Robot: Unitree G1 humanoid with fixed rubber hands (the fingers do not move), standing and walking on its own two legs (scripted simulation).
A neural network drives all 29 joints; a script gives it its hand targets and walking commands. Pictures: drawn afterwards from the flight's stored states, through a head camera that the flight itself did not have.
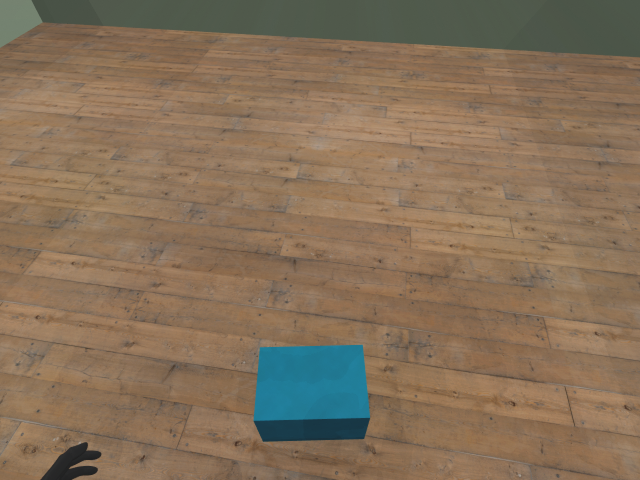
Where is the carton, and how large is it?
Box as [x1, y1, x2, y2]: [254, 345, 369, 441]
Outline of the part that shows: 362,345 260,347 254,409 254,422 262,440 270,441 363,438 369,419 369,411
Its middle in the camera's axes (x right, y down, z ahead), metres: -0.02 +0.43 +1.11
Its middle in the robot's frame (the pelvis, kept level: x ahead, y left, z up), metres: +0.48 +0.02 -0.66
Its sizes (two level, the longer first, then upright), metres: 0.296 0.200 0.200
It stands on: the floor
